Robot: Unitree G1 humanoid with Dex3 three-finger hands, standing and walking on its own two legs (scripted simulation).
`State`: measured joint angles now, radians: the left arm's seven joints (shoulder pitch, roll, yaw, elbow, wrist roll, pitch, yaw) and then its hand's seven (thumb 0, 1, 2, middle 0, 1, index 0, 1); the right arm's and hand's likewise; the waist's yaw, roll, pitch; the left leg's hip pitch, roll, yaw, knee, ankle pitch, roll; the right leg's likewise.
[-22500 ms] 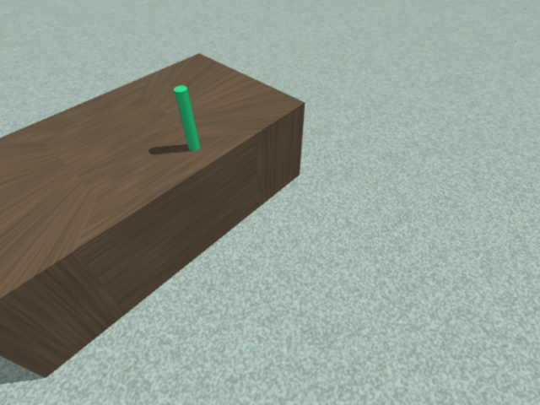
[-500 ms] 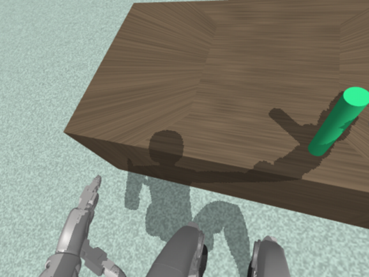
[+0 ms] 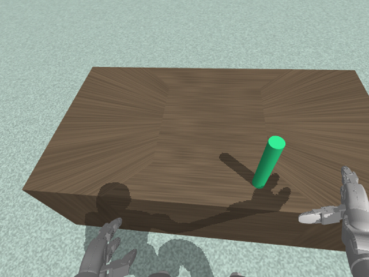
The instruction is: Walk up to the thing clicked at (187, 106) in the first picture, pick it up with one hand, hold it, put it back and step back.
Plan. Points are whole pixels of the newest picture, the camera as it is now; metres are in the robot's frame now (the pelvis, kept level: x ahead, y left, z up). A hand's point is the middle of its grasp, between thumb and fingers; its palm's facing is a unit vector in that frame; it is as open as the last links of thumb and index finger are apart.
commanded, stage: home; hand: right
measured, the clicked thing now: (266, 165) +0.46 -0.19 -0.15
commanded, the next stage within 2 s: none
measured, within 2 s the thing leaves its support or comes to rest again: neither
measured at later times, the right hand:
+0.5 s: hand out of the picture +0.14 -0.15 -0.06, palm faces +0.14 +0.96 -0.26, open 17.5 cm
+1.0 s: hand out of the picture +0.11 -0.20 -0.10, palm faces -0.02 +0.93 -0.37, open 17.4 cm
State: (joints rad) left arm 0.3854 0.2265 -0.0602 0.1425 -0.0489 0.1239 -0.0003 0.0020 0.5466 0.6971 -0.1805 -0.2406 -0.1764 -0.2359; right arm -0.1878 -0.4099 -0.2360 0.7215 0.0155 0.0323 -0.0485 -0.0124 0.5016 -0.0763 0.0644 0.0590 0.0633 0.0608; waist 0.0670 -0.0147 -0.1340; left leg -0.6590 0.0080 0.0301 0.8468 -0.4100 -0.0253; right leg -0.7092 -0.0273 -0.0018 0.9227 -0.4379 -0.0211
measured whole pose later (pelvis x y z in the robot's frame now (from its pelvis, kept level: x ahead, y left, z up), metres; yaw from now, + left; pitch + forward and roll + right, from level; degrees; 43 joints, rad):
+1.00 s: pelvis -0.01 +0.03 +0.02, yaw -2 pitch +1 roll +0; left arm 0.22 0.30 0.00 0.76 0.06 0.00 0.01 0.01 0.90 0.90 -0.21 -0.30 -0.21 -0.30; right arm 0.30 -0.31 0.00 0.62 -0.05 0.02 -0.02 -0.01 0.54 -0.05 0.06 0.05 0.06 0.05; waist 0.02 -0.03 -0.02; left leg -0.38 0.02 0.05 0.77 -0.40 0.01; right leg -0.40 -0.01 0.01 0.77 -0.38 0.01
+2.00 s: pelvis -0.01 +0.04 +0.05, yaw -3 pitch -4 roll +0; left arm 0.17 0.33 -0.01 1.15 0.02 0.01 0.00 0.01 0.90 0.90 -0.21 -0.30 -0.20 -0.30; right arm 0.17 -0.32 0.01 1.13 -0.01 0.00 -0.02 -0.01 0.52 -0.06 0.06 0.05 0.06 0.05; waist 0.00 -0.04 0.03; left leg -0.11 0.01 0.07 0.37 -0.20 0.01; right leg -0.13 -0.01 0.03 0.35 -0.16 0.03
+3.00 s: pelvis +0.00 +0.04 +0.06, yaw -3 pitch -3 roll +0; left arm 0.12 0.35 -0.01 1.14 0.02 0.00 0.00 0.00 0.91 0.90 -0.21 -0.30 -0.20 -0.30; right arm 0.12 -0.34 0.00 1.14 -0.01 -0.01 -0.01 0.00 -0.67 -0.84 0.21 0.29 0.20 0.29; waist 0.00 -0.02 0.04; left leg -0.07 0.00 0.06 0.31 -0.19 0.02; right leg -0.09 -0.02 0.03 0.30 -0.15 0.03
